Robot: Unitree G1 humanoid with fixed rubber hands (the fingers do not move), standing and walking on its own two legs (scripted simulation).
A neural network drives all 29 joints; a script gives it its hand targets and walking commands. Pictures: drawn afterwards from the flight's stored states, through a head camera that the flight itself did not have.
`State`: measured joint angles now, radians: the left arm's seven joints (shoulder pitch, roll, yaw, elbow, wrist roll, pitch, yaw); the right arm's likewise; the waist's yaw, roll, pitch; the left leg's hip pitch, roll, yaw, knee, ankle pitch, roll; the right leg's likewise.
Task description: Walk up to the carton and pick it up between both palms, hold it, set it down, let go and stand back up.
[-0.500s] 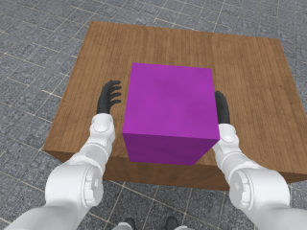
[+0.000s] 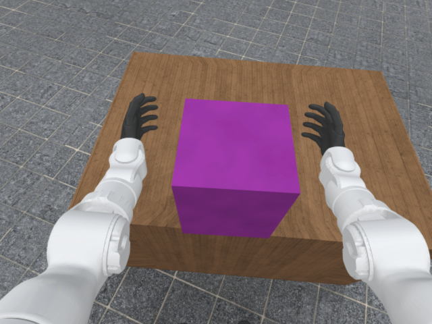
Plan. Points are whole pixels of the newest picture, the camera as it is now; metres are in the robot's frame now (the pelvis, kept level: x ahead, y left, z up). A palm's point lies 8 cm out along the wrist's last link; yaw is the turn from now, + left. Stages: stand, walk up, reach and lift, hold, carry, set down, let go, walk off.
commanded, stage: set down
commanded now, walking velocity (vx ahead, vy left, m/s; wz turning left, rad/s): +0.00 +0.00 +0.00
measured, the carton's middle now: (230, 174) +0.42 -0.02 -0.04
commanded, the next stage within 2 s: none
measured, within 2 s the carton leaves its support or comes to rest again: neither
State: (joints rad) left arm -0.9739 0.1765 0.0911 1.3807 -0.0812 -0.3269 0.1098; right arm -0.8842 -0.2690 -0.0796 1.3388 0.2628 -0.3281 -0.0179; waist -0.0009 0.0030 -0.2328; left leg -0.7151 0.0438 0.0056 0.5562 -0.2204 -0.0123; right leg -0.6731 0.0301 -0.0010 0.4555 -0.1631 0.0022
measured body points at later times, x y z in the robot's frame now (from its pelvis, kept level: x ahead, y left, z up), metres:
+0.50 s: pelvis -0.01 +0.00 +0.00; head +0.02 +0.01 +0.45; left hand +0.45 +0.19 +0.14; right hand +0.44 -0.21 +0.14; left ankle +0.00 +0.12 -0.73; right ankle +0.01 -0.12 -0.73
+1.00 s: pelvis -0.01 -0.01 +0.01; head -0.01 +0.00 +0.46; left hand +0.36 +0.22 +0.05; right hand +0.36 -0.24 +0.06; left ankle +0.00 +0.12 -0.73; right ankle +0.01 -0.13 -0.73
